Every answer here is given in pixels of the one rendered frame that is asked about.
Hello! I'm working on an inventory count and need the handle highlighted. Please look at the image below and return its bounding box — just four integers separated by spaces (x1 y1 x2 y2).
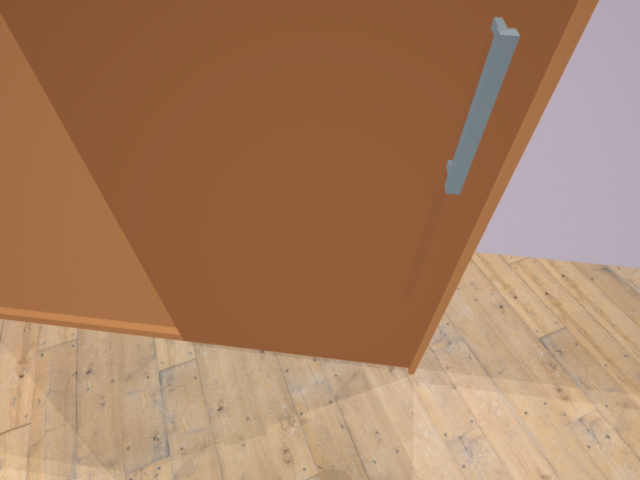
445 17 520 195

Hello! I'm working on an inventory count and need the wardrobe door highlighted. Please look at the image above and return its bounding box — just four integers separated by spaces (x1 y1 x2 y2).
0 0 579 368
0 13 176 327

